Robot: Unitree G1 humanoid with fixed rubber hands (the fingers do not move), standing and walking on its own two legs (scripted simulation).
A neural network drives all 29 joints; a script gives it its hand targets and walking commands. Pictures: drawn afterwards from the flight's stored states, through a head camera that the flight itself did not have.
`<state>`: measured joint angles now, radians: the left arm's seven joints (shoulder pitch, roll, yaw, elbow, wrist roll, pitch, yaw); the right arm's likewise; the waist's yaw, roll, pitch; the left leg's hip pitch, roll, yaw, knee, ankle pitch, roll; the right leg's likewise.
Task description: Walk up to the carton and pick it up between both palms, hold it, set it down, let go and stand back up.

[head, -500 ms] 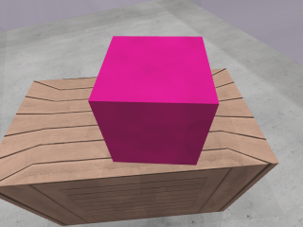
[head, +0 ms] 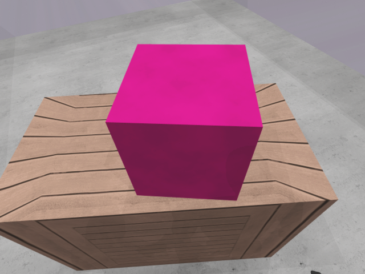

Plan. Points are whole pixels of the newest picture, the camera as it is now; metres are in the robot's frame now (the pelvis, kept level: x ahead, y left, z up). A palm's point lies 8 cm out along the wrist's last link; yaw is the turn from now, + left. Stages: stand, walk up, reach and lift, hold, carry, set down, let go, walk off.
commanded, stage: stand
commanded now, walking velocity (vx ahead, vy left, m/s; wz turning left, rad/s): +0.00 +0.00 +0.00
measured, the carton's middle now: (188, 124) +0.47 +0.00 +0.04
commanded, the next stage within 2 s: none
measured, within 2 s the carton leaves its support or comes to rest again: neither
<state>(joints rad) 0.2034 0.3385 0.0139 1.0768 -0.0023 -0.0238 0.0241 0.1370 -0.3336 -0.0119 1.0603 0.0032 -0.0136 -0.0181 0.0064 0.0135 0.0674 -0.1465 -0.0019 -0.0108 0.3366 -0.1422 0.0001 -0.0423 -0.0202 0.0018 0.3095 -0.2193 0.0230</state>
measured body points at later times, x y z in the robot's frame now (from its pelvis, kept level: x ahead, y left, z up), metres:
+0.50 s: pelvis +0.01 +0.00 +0.00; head +0.03 +0.00 +0.45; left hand +0.06 +0.30 -0.13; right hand +0.07 -0.30 -0.14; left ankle +0.03 +0.12 -0.75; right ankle -0.03 -0.13 -0.75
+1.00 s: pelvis +0.01 +0.00 +0.00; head +0.02 -0.01 +0.45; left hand +0.07 +0.29 -0.13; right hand +0.08 -0.30 -0.14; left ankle +0.03 +0.12 -0.75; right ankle -0.03 -0.13 -0.75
